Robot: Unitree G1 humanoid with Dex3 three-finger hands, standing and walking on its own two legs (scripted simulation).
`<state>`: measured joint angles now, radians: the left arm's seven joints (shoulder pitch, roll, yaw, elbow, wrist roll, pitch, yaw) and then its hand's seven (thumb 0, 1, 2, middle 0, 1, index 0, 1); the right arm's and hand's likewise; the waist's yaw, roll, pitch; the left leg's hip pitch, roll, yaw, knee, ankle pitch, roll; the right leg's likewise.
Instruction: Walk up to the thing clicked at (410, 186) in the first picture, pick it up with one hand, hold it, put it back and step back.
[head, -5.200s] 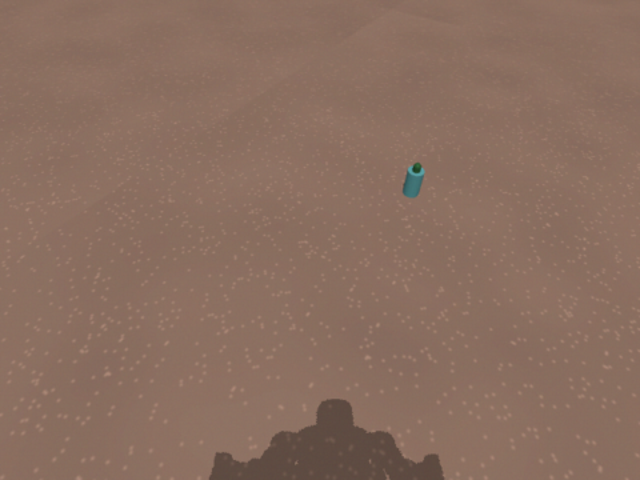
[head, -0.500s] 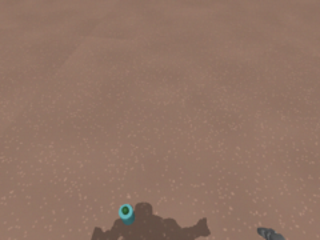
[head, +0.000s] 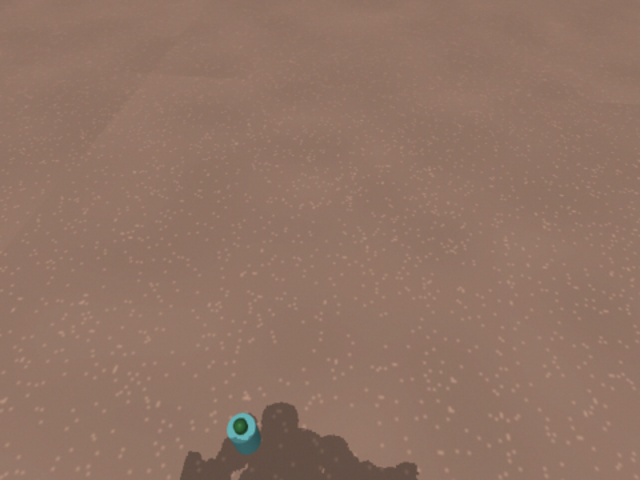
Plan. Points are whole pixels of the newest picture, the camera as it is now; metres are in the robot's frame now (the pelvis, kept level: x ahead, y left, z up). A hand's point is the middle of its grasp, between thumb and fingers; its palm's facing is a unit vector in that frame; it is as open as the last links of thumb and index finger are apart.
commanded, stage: walk up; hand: left
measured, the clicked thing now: (243, 432) +0.36 +0.21 -0.70
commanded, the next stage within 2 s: stand in 0.34 s
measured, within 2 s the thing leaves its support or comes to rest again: neither
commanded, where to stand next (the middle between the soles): +0.00 +0.00 m, yaw +0 degrees
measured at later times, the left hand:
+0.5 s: hand out of the picture +0.09 +0.25 -0.16, palm faces -0.02 -0.94 -0.34, open 7.4 cm
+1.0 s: hand out of the picture +0.09 +0.25 -0.15, palm faces -0.01 -0.94 -0.35, open 7.4 cm
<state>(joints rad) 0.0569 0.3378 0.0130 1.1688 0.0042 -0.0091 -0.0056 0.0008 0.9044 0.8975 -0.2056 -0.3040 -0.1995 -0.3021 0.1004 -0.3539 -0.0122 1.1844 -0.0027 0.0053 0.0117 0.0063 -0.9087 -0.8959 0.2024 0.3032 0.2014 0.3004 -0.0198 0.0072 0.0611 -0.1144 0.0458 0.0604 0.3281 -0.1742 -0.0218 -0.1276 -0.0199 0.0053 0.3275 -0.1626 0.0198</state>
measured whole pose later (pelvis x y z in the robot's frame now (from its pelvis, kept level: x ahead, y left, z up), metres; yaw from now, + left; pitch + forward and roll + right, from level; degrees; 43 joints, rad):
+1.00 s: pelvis +0.01 -0.01 +0.00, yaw +1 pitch -2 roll +0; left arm 0.10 0.36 0.00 1.13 0.01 -0.01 -0.01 0.00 0.90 0.90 -0.21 -0.30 -0.20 -0.30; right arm 0.09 -0.35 -0.01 1.15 -0.01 0.00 0.01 0.01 -0.91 -0.90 0.20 0.30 0.20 0.30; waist -0.01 0.00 0.05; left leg -0.09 0.05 0.05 0.30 -0.17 -0.03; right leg -0.11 -0.02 -0.01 0.31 -0.17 0.01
